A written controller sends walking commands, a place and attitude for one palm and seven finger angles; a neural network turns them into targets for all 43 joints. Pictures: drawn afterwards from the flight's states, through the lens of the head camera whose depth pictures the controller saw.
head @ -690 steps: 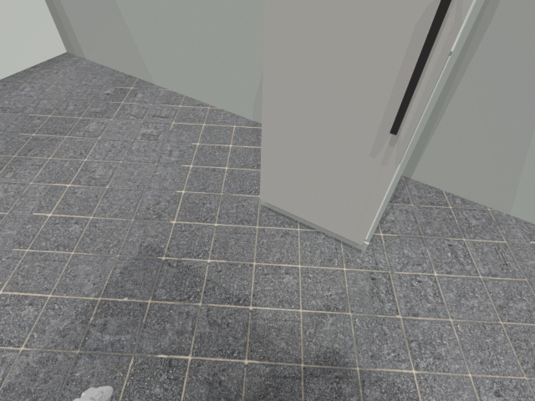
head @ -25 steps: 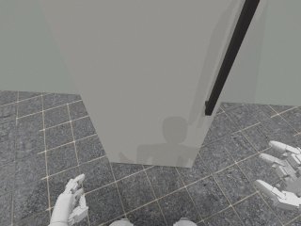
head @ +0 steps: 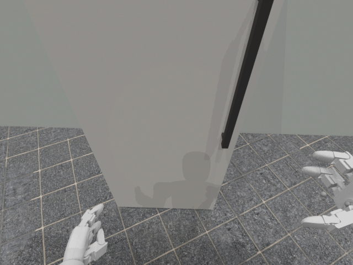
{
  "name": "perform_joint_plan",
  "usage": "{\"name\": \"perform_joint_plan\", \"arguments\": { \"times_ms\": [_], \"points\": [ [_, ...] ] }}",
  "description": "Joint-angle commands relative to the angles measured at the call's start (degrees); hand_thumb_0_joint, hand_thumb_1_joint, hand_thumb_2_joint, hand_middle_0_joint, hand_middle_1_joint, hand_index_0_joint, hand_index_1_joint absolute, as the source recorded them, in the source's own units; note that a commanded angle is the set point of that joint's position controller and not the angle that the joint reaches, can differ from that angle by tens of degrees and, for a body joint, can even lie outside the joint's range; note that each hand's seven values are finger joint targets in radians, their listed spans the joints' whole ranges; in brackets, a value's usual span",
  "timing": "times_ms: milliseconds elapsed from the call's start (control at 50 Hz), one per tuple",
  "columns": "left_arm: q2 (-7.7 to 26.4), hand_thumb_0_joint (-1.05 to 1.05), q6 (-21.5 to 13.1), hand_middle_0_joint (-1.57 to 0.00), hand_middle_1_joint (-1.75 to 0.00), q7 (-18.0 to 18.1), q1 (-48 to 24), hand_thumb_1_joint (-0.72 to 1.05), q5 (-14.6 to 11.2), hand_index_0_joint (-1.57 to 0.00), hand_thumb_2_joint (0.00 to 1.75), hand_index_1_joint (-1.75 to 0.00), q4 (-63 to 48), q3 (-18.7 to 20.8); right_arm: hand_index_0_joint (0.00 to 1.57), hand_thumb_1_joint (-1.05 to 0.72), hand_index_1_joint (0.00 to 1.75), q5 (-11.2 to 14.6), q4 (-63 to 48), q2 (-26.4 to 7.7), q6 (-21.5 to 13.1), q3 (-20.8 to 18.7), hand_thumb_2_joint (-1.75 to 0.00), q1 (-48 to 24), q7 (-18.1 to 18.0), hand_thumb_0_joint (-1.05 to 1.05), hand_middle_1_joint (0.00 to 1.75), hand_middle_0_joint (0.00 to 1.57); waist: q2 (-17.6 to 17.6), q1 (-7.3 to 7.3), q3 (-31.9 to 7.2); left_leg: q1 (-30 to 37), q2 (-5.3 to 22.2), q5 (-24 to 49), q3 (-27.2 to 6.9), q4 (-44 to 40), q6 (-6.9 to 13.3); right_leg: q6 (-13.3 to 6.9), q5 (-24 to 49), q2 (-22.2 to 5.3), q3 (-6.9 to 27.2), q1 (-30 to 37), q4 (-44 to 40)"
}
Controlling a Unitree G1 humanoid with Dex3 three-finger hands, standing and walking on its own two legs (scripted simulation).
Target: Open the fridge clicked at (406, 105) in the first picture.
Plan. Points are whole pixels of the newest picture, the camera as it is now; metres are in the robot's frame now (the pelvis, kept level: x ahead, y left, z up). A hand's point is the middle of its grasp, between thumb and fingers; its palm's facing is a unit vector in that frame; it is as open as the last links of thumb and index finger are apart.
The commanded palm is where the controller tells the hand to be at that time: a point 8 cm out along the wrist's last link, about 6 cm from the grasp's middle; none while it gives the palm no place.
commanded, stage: raise the hand to about handle height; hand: right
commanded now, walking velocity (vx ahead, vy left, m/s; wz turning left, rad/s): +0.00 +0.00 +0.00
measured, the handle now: (238, 88) +0.50 -0.13 +0.16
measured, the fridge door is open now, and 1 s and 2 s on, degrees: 0 0 0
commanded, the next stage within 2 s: move the hooked fingers beside the handle in 0.84 s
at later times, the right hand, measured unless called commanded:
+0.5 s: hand (319, 166) +0.29 -0.26 +0.14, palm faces +0.03 +1.00 -0.03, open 13.9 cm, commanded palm +0.25 -0.30 +0.14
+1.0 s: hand (306, 169) +0.29 -0.23 +0.13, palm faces +0.03 +1.00 -0.02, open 13.9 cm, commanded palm +0.26 -0.28 +0.14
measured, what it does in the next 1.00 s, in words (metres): stands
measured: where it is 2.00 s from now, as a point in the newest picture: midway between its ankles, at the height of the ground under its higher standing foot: outside the picture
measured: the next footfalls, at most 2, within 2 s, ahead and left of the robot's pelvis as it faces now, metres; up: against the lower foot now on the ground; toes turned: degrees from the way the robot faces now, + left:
none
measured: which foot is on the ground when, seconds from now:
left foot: down 0.00-1.00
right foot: down 0.00-1.00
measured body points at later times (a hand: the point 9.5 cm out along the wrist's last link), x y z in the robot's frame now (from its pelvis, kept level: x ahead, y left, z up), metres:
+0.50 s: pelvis +0.01 +0.02 +0.02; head +0.01 +0.03 +0.47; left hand +0.17 +0.26 -0.06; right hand +0.28 -0.31 +0.14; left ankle +0.00 +0.14 -0.71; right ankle +0.03 -0.09 -0.71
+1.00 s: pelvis +0.01 +0.03 +0.02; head +0.01 +0.05 +0.47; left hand +0.17 +0.28 -0.06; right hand +0.28 -0.29 +0.13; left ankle +0.00 +0.14 -0.71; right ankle +0.03 -0.09 -0.71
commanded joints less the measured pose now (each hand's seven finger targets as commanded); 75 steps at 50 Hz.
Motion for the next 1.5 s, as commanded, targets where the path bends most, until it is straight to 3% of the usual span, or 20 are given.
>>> {"name": "perform_joint_plan", "arguments": {
  "times_ms": [0, 80, 160, 320, 400, 500, 580, 640, 780, 860, 880, 980, 1060, 1180, 1260, 1300, 1360, 1380, 1460, 1480],
  "points": [
    [9.09, 0.00, -2.45, -0.20, -0.30, 1.10, -3.66, 0.90, -0.54, -0.20, 0.90, -0.30, -8.44, 3.84, 0.30, 0.50, 1.20, 0.52, -9.52, -12.78, -0.35, -5.33, -0.30, -11.91, 0.29, 0.00, 1.20, 0.30, -2.20, 0.09, -6.32, 0.74, -2.87, 7.46, 0.30, -7.13, 2.14, 1.18, 8.90, 0.02, 4.96, 9.74, -11.67],
    [8.75, 0.00, -2.34, -0.20, -0.30, 1.49, -4.06, 0.90, -0.40, -0.20, 0.90, -0.30, -8.33, 3.57, 0.30, 0.50, 1.20, 0.26, -12.42, -15.48, -1.54, -6.70, -0.30, -17.78, -0.34, 0.00, 1.20, 0.30, -2.75, 0.05, -7.77, 2.56, -2.92, 7.45, -0.13, -8.33, 2.36, 1.10, 9.43, 0.01, 4.92, 12.43, -12.50],
    [8.33, 0.00, -2.62, -0.20, -0.30, 1.79, -4.18, 0.90, -0.45, -0.20, 0.90, -0.30, -7.76, 3.11, 0.30, 0.50, 1.20, -0.33, -11.85, -16.01, -1.56, -7.08, -0.30, -19.37, -0.63, 0.00, 1.20, 0.30, -6.60, -0.12, -8.34, 3.71, -2.67, 8.43, -0.14, -9.39, 2.46, 1.37, 10.45, 0.03, 4.98, 15.08, -13.97],
    [8.68, 0.00, -1.67, -0.20, -0.30, 2.06, -4.41, 0.90, -1.06, -0.20, 0.90, -0.30, -7.16, 3.15, 0.30, 0.50, 1.20, 0.12, -5.39, -17.78, 3.57, -7.93, -0.30, -23.09, 1.35, 0.00, 1.20, 0.30, -3.49, -0.27, -6.74, 6.74, -2.19, 12.00, -0.76, -12.32, 2.13, 0.86, 12.44, 0.52, 3.98, 15.36, -15.18],
    [9.05, 0.00, -1.27, -0.20, -0.30, 1.48, -3.90, 0.90, -1.09, -0.20, 0.90, -0.30, -7.14, 3.56, 0.30, 0.50, 1.20, 0.65, -0.62, -15.33, 4.22, -7.02, -0.30, -18.78, 2.39, 0.00, 1.20, 0.30, 1.77, -0.19, -5.81, 6.94, -2.01, 13.81, -1.58, -12.85, 1.71, 0.49, 13.12, 0.71, 2.92, 13.61, -14.15],
    [8.81, 0.00, -1.18, -0.20, -0.30, 1.10, -4.33, 0.90, -0.84, -0.20, 0.90, -0.30, -7.87, 3.93, 0.30, 0.50, 1.20, 0.26, -6.80, -18.20, 1.84, -9.00, -0.30, -21.43, 1.53, 0.00, 1.20, 0.30, -1.47, -0.78, -10.25, 9.56, -1.75, 17.70, -2.18, -11.79, 1.75, 0.31, 16.61, 0.94, 2.06, 15.60, -13.48],
    [8.40, 0.00, -1.12, -0.20, -0.30, 1.34, -3.86, 0.90, -0.69, -0.20, 0.90, -0.30, -7.32, 3.85, 0.30, 0.50, 1.20, 0.13, -8.74, -18.79, -0.26, -9.50, -0.30, -22.12, 0.21, 0.00, 1.20, 0.30, -1.96, -0.59, -9.55, 9.92, -1.77, 17.84, -2.42, -12.08, 1.66, 0.29, 16.74, 0.73, 1.74, 15.90, -13.48],
    [8.15, 0.00, -1.04, -0.20, -0.30, 1.65, -4.11, 0.90, -0.86, -0.20, 0.90, -0.30, -6.90, 3.77, 0.30, 0.50, 1.20, -0.06, -7.41, -17.82, -0.34, -9.10, -0.30, -22.67, 0.02, 0.00, 1.20, 0.30, -3.93, -0.15, -7.76, 8.76, -1.72, 17.02, -2.48, -12.57, 1.54, 0.31, 15.35, 0.97, 1.61, 15.98, -14.04],
    [8.76, 0.00, -0.42, -0.20, -0.30, 1.80, -4.07, 0.90, -1.15, -0.20, 0.90, -0.30, -6.67, 3.91, 0.30, 0.50, 1.20, 0.60, -1.15, -15.88, 2.30, -7.10, -0.30, -20.73, 1.84, 0.00, 1.20, 0.30, 1.36, 0.26, -5.33, 8.78, -0.96, 16.10, -4.19, -13.69, 0.71, 0.25, 13.39, 0.84, 1.33, 12.89, -13.30],
    [8.65, 0.00, -0.39, -0.20, -0.30, 1.76, -4.74, 0.90, -1.29, -0.20, 0.90, -0.30, -7.23, 3.94, 0.30, 0.50, 1.20, 0.63, -2.53, -16.23, 1.74, -7.05, -0.30, -22.75, 2.26, 0.00, 1.20, 0.30, -0.10, 0.27, -6.77, 8.17, -0.90, 14.68, -4.51, -13.47, 0.61, 0.25, 12.52, 1.15, 1.31, 13.20, -13.07],
    [8.76, 0.00, -0.34, -0.20, -0.30, 1.75, -4.65, 0.90, -1.18, -0.20, 0.90, -0.30, -7.30, 3.99, 0.30, 0.50, 1.20, 0.67, -3.29, -16.87, 1.35, -7.27, -0.30, -23.08, 2.03, 0.00, 1.20, 0.30, 1.73, 0.25, -7.05, 8.99, -0.80, 14.71, -5.01, -13.50, 0.49, 0.22, 12.78, 0.85, 1.20, 12.82, -12.73],
    [8.42, 0.00, -0.46, -0.20, -0.30, 2.20, -4.33, 0.90, -1.04, -0.20, 0.90, -0.30, -6.68, 3.70, 0.30, 0.50, 1.20, 0.03, -4.70, -18.64, -0.93, -7.75, -0.30, -29.34, 0.45, 0.00, 1.20, 0.30, -1.23, 0.62, -7.70, 8.65, -1.10, 12.53, -4.97, -13.36, 0.80, 0.25, 11.76, 0.87, 1.36, 13.48, -12.94],
    [8.22, 0.00, -0.86, -0.20, -0.30, 2.58, -4.29, 0.90, -1.19, -0.20, 0.90, -0.30, -6.20, 3.51, 0.30, 0.50, 1.20, -1.01, -2.54, -15.71, -1.00, -4.73, -0.30, -31.60, -0.28, 0.00, 1.20, 0.30, -3.58, 1.11, -7.10, 6.53, -1.48, 10.74, -3.50, -13.36, 1.26, 0.25, 10.14, 1.06, 1.88, 15.09, -14.26],
    [8.84, 0.00, -0.12, -0.20, -0.30, 2.09, -3.28, 0.90, -1.08, -0.20, 0.90, -0.30, -6.18, 3.78, 0.30, 0.50, 1.20, -1.44, 3.06, -15.73, 1.75, -4.90, -0.30, -28.16, -0.33, 0.00, 1.20, 0.30, 0.43, 0.14, -7.37, 7.59, -1.54, 13.32, -2.97, -13.01, 1.41, 0.26, 11.96, 0.87, 1.89, 13.58, -14.21],
    [8.22, 0.00, 0.04, -0.20, -0.30, 1.50, -3.96, 0.90, -1.04, -0.20, 0.90, -0.30, -7.18, 3.77, 0.30, 0.50, 1.20, -1.75, -1.23, -14.13, 0.79, -4.00, -0.30, -29.86, -1.69, 0.00, 1.20, 0.30, -2.88, -0.21, -9.86, 7.80, -1.75, 15.42, -2.20, -12.07, 1.74, 0.44, 14.20, 0.97, 1.87, 16.00, -14.70],
    [8.42, 0.00, 0.27, -0.20, -0.30, 1.34, -3.59, 0.90, -0.87, -0.20, 0.90, -0.30, -7.13, 3.85, 0.30, 0.50, 1.20, -1.95, -2.42, -15.11, 0.06, -4.90, -0.30, -30.60, -2.79, 0.00, 1.20, 0.30, -0.88, -0.31, -10.63, 8.59, -2.00, 16.28, -1.97, -11.73, 1.81, 0.40, 15.25, 0.77, 2.02, 15.95, -14.83],
    [8.25, 0.00, 0.59, -0.20, -0.30, 1.27, -3.23, 0.90, -0.84, -0.20, 0.90, -0.30, -6.51, 3.83, 0.30, 0.50, 1.20, -2.54, -2.06, -13.28, -0.28, -3.33, -0.30, -32.84, -3.91, 0.00, 1.20, 0.30, -2.65, 0.46, -9.22, 6.82, -2.05, 15.37, -1.71, -11.85, 1.83, 0.65, 14.44, 0.74, 2.07, 16.49, -15.20],
    [8.48, 0.00, 0.87, -0.20, -0.30, 1.22, -2.69, 0.90, -0.79, -0.20, 0.90, -0.30, -6.21, 3.85, 0.30, 0.50, 1.20, -2.80, -0.64, -13.80, -0.03, -3.35, -0.30, -32.36, -4.18, 0.00, 1.20, 0.30, -0.51, 0.49, -8.12, 6.79, -2.21, 14.37, -1.69, -12.16, 1.85, 0.50, 13.64, 0.48, 2.06, 15.57, -15.18],
    [8.60, 0.00, 1.71, -0.20, -0.30, 1.49, -2.67, 0.90, -0.94, -0.20, 0.90, -0.30, -5.89, 3.87, 0.30, 0.50, 1.20, -3.87, 1.23, -12.41, 0.74, -1.40, -0.30, -35.75, -4.22, 0.00, 1.20, 0.30, -2.10, 1.33, -7.82, 5.57, -2.03, 12.99, -1.76, -12.41, 1.84, 0.56, 12.18, 0.68, 2.10, 15.72, -15.64],
    [8.73, 0.00, 1.95, -0.20, -0.30, 1.54, -2.27, 0.90, -0.98, -0.20, 0.90, -0.30, -5.47, 3.88, 0.30, 0.50, 1.20, -3.95, 1.66, -12.69, 0.68, -0.82, -0.30, -38.08, -4.24, 0.00, 1.20, 0.30, -0.12, 1.98, -7.72, 5.75, -2.10, 12.81, -1.83, -12.74, 1.84, 0.37, 12.05, 0.52, 2.12, 15.55, -15.33]
  ]
}}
